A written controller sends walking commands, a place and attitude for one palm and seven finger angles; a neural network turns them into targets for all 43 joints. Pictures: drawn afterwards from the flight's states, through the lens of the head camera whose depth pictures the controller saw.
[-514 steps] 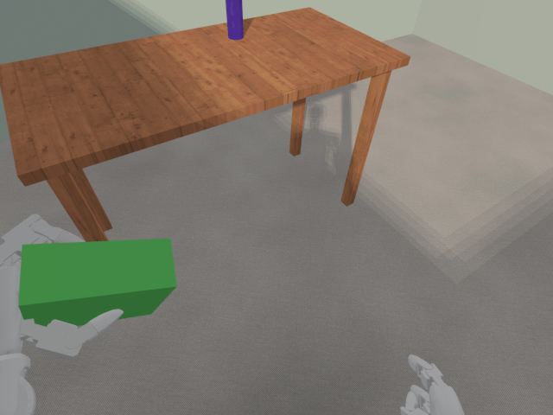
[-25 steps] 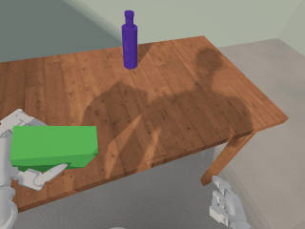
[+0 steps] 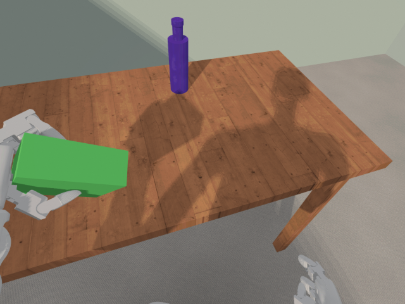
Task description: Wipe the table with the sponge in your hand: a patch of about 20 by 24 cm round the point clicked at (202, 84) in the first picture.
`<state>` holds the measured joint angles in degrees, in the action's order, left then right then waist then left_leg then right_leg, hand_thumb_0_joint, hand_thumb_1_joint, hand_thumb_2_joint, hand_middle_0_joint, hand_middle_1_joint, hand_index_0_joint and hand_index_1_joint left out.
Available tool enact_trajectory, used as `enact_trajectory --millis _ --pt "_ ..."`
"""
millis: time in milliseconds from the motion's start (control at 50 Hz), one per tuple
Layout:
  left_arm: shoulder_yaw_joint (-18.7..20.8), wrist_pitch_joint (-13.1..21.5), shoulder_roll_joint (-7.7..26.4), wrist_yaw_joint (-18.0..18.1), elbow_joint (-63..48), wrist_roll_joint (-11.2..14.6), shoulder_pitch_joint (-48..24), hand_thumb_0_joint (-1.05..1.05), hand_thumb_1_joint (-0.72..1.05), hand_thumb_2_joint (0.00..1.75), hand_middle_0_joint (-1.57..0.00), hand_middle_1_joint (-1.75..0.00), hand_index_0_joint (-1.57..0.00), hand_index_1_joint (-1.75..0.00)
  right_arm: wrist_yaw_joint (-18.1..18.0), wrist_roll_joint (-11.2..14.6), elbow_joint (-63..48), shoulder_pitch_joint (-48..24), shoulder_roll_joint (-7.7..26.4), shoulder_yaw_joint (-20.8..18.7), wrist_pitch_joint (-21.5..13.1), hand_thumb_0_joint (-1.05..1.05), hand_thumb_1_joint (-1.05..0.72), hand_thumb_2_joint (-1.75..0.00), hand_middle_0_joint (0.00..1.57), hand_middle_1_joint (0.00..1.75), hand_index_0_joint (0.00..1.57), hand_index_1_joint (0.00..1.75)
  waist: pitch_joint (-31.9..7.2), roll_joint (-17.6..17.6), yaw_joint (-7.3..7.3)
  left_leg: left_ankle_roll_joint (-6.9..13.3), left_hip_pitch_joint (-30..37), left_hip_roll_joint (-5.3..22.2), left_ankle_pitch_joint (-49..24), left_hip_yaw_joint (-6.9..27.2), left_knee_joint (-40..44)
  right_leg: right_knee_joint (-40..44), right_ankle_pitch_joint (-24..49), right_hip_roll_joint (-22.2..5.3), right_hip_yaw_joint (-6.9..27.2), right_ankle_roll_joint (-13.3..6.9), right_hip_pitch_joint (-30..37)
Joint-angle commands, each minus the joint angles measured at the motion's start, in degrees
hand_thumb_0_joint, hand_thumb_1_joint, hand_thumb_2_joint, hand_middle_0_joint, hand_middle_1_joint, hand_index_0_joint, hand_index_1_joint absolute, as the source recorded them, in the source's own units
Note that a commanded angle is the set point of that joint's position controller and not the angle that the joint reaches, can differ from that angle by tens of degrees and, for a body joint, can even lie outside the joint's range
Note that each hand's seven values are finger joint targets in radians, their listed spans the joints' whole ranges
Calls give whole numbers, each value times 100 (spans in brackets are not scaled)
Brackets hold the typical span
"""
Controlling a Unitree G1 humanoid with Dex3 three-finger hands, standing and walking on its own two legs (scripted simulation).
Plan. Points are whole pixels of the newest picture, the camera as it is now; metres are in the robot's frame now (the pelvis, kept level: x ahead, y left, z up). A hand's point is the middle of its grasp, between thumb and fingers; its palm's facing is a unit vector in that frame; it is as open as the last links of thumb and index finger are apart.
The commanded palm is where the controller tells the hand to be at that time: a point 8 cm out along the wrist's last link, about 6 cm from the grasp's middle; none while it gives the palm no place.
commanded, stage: turn the palm down, sponge in hand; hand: left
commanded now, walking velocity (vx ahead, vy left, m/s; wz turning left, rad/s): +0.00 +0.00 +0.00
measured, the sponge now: (83, 173) +0.26 +0.23 +0.15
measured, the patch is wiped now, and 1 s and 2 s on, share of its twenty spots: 0.00 0.00 0.00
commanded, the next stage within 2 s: none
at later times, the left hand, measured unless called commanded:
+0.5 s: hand (44, 184) +0.22 +0.26 +0.17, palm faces +0.41 -0.56 -0.72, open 9.9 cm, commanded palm +0.18 +0.27 +0.20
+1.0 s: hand (43, 180) +0.24 +0.27 +0.16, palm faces +0.26 -0.36 -0.90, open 9.9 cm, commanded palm +0.21 +0.26 +0.22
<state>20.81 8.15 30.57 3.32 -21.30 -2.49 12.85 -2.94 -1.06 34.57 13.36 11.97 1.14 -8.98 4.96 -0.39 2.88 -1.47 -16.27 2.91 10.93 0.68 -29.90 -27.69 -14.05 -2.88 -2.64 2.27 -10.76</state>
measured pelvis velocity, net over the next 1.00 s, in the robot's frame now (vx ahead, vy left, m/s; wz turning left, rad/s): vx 0.03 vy -0.02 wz -0.01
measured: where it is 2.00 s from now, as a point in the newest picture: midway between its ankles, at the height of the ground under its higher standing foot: outside the picture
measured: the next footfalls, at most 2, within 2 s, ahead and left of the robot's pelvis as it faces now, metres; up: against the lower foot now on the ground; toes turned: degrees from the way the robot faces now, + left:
none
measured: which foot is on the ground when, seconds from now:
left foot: down 0.00-1.00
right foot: down 0.00-1.00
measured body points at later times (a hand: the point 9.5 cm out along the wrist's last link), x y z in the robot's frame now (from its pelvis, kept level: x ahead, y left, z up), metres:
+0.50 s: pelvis +0.02 -0.03 -0.01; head +0.00 -0.06 +0.44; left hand +0.20 +0.28 +0.21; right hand +0.24 -0.23 -0.08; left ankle +0.06 +0.13 -0.74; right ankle +0.01 -0.15 -0.74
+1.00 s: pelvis +0.03 -0.02 +0.00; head +0.02 -0.06 +0.44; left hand +0.22 +0.29 +0.21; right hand +0.25 -0.25 -0.09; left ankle +0.06 +0.13 -0.74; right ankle +0.01 -0.15 -0.74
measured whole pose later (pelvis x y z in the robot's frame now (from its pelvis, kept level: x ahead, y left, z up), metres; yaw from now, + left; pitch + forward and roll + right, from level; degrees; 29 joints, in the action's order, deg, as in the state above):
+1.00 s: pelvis +0.03 -0.02 +0.00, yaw +0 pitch -3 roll +0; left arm 14.8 -17.2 34.8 0.2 -25.2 -22.7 19.4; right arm -7.0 2.0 35.3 8.0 15.7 0.6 -2.9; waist -0.4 5.7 5.8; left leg -3.0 -13.7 3.4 14.3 0.4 -30.6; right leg -32.0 -19.4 -2.6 -2.4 1.2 -10.0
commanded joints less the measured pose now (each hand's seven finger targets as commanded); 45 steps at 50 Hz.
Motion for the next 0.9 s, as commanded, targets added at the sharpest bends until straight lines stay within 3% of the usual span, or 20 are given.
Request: enact_trajectory --millis 0,40,80,100,160,200,220,280,300,360,460,500,560,600,660,700,720,800,820,880 --pt "588 -636 -26 -145 -414 668 360 0 10 130 -120 -160 -120 -160 106 201 -727 -1073 834 -262 -427 0 -90 -90 20 30 20 30 -1635 1090 227 -45 1049 -147 -273 -256 603 176 615 441 -460 -335 -39" --pt "234 -1059 -82 -393 -897 780 625 0 10 130 -120 -160 -120 -160 129 306 -761 -1294 886 -189 -463 0 -90 -90 20 30 20 30 -972 751 253 14 658 -188 300 -230 749 271 406 328 -501 -292 -200" --pt "136 -1320 210 -498 -974 366 695 0 10 130 -120 -160 -120 -160 135 320 -874 -1384 935 -149 -415 0 -90 -90 20 30 20 30 -489 289 150 93 311 -212 578 -237 814 282 72 338 -486 -249 -417" --pt "371 -1364 667 -445 -1313 118 510 0 10 130 -120 -160 -120 -160 140 350 -972 -1471 979 -141 -344 0 -90 -90 20 30 20 30 -547 289 110 113 288 -250 722 -292 807 259 -125 361 -424 -233 -434" --pt "459 -915 819 -207 -2002 -347 220 0 10 130 -120 -160 -120 -160 71 87 -1134 -1551 816 -113 -344 0 -90 -90 20 30 20 30 -708 -45 5 172 330 -282 613 -252 561 110 -395 375 -428 -189 -652" --pt "1130 -479 1534 70 -2548 -343 -385 0 10 130 -120 -160 -120 -160 -26 66 -1078 -1557 836 -184 -359 0 -90 -90 20 30 20 30 -1223 117 25 163 461 -308 979 -231 421 73 -778 398 -301 -162 -701" --pt "781 -241 1081 201 -2652 -404 -511 0 10 130 -120 -160 -120 -160 -47 -5 -1104 -1480 585 -113 -426 0 -90 -90 20 30 20 30 -1270 366 90 139 523 -345 769 -243 340 73 -740 390 -333 -220 -655" --pt "791 73 1010 539 -2203 -531 -347 0 10 130 -120 -160 -120 -160 -86 -28 -730 -1183 647 -203 -443 0 -90 -90 20 30 20 30 -1231 873 6 98 608 -317 655 -224 160 53 -539 352 -292 -222 -786" --pt "944 -22 1292 632 -2184 -652 -618 0 10 130 -120 -160 -120 -160 -86 -19 -724 -1220 697 -203 -407 0 -90 -90 20 30 20 30 -1287 1108 -20 95 616 -340 749 -239 129 74 -592 332 -239 -238 -794" --pt "534 -524 1073 570 -1356 -841 -310 0 10 130 -120 -160 -120 -160 -147 -14 -652 -1153 708 -213 -201 0 -90 -90 20 30 20 30 -1021 1165 9 101 487 -323 274 -269 172 167 -196 217 -201 -248 -591" --pt "186 -1669 1268 -220 -1025 -920 -294 0 10 130 -120 -160 -120 -160 -347 161 -887 -1456 803 -118 99 0 -90 -90 20 30 20 30 -824 343 143 202 576 -302 -227 -389 286 362 278 210 -162 -165 -335" --pt "410 -1786 1596 -505 -1166 -921 -416 0 10 130 -120 -160 -120 -160 -391 249 -975 -1702 817 -76 93 0 -90 -90 20 30 20 30 -905 125 178 220 718 -311 -252 -413 271 409 275 246 -102 -138 -309" --pt "436 -1384 1459 -708 -1586 -946 -66 0 10 130 -120 -160 -120 -160 -414 195 -1068 -1487 747 -121 31 0 -90 -90 20 30 20 30 -1091 -208 231 258 849 -273 -689 -358 180 273 858 242 -202 -103 -209" --pt "882 -1172 1843 -590 -1967 -1051 -71 0 10 130 -120 -160 -120 -160 -387 184 -1080 -1598 736 -141 -28 0 -90 -90 20 30 20 30 -1356 77 312 233 1009 -298 -810 -379 84 242 890 266 -141 -125 -181" --pt "974 -897 1670 -224 -2115 -1253 430 0 10 130 -120 -160 -120 -160 -311 92 -1027 -1243 714 -223 -42 0 -90 -90 20 30 20 30 -1571 385 318 209 973 -283 -1366 -403 -104 63 1487 204 -235 -152 -82" --pt "1244 -1054 1894 76 -2011 -1400 555 0 10 130 -120 -160 -120 -160 -256 152 -989 -1348 745 -252 -7 0 -90 -90 20 30 20 30 -1430 724 363 159 824 -290 -1172 -419 -111 91 1220 201 -151 -183 -138" --pt "851 -1136 1472 186 -1977 -1452 534 0 10 130 -120 -160 -120 -160 -254 163 -1014 -1242 684 -244 29 0 -90 -90 20 30 20 30 -1325 733 334 165 706 -279 -1212 -448 -107 92 1260 168 -195 -195 -142" --pt "814 -1775 1747 359 -1508 -1704 208 0 10 130 -120 -160 -120 -160 -305 277 -947 -1449 852 -293 201 0 -90 -90 20 30 20 30 -1065 668 306 113 547 -225 -952 -441 44 160 904 158 -25 -199 -181" --pt "462 -1898 1468 335 -1522 -1742 178 0 10 130 -120 -160 -120 -160 -328 286 -1032 -1374 820 -269 218 0 -90 -90 20 30 20 30 -1039 459 276 154 508 -211 -931 -406 69 168 924 155 -116 -184 -146" --pt "383 -2232 1825 56 -1523 -1967 -62 0 10 130 -120 -160 -120 -160 -432 308 -1053 -1534 917 -234 279 0 -90 -90 20 30 20 30 -1224 229 260 207 621 -226 -930 -379 139 156 961 137 -80 -131 -102"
